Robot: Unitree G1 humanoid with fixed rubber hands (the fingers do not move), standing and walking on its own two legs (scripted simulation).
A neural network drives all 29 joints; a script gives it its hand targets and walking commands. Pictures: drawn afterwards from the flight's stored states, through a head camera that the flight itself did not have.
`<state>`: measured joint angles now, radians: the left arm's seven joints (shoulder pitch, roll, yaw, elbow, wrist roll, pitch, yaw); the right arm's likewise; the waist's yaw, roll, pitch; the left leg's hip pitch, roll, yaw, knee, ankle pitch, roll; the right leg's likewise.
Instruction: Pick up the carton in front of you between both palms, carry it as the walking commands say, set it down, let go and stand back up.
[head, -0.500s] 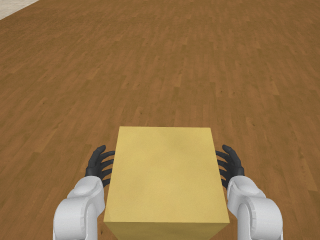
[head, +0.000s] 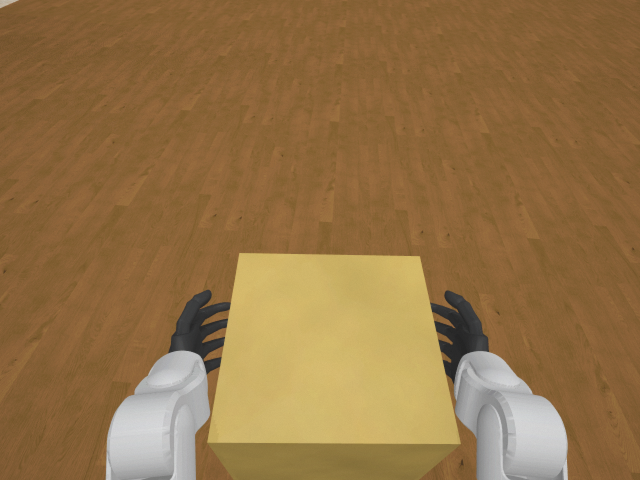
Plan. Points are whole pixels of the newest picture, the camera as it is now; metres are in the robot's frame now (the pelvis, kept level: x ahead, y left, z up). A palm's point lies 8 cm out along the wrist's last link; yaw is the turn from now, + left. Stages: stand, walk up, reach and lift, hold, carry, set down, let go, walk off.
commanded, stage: carry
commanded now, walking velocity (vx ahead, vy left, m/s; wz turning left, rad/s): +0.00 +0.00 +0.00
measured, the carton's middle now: (326, 381) +0.25 +0.00 +0.02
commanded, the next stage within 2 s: hold in 1.94 s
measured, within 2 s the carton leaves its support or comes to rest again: neither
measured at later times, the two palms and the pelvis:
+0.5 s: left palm (232, 236) +0.44 +0.13 +0.07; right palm (430, 231) +0.45 -0.17 +0.07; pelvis +0.21 -0.03 -0.02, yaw +2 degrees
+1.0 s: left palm (229, 242) +0.49 +0.15 +0.01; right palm (405, 239) +0.50 -0.15 +0.01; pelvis +0.22 -0.01 -0.02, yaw +2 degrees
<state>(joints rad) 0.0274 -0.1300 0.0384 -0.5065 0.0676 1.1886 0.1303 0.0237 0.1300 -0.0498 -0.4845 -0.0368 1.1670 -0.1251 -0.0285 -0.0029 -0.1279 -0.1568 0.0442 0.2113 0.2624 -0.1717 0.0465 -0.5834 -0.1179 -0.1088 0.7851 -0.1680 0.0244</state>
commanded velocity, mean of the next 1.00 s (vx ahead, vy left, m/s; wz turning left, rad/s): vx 0.00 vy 0.00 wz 0.00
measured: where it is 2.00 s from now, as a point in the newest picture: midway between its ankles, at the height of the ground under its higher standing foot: outside the picture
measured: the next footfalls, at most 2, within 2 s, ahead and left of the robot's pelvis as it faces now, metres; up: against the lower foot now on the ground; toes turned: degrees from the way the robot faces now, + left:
right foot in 0.16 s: +0.28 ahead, -0.12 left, +0.00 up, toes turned +15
left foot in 0.36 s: +0.18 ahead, +0.10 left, +0.00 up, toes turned +6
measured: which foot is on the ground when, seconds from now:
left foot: down 0.00-0.20, up 0.22-0.34, down 0.36-1.00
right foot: up 0.00-0.14, down 0.16-1.00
